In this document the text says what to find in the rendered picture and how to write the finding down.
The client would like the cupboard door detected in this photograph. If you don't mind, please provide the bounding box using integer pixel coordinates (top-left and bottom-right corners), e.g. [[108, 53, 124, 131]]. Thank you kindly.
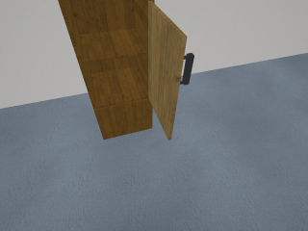
[[147, 0, 187, 141]]

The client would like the handle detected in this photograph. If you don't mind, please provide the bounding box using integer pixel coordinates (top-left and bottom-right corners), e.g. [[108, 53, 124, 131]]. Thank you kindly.
[[180, 53, 194, 86]]

